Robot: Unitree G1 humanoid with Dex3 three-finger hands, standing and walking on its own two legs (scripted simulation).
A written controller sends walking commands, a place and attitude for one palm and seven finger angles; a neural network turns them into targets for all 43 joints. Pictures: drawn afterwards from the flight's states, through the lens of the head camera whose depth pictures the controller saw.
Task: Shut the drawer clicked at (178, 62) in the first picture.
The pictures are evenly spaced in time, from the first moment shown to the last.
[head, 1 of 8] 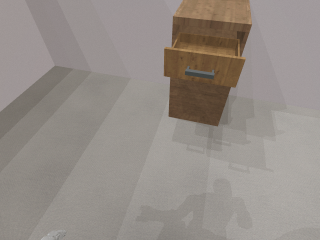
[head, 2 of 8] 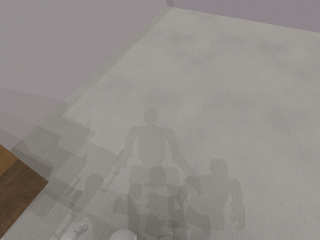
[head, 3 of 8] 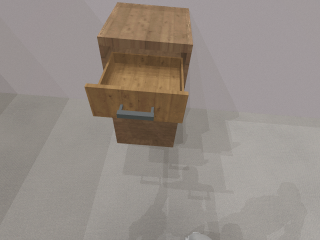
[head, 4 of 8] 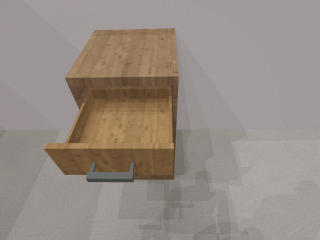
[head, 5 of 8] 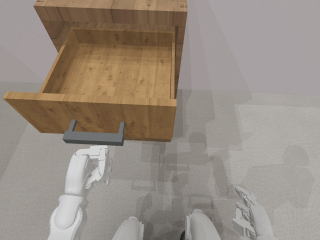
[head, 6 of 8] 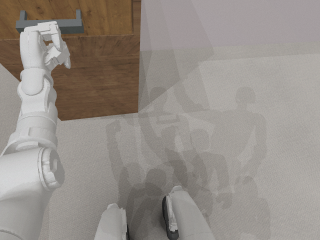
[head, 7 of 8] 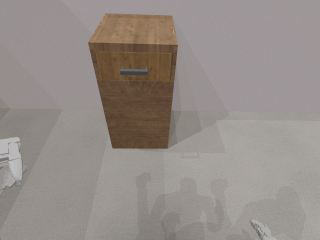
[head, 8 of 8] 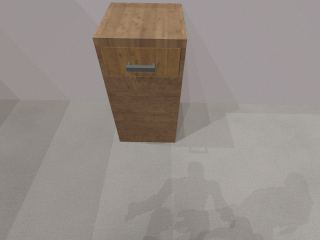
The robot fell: no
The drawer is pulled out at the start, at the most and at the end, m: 0.29 0.29 0.00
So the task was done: yes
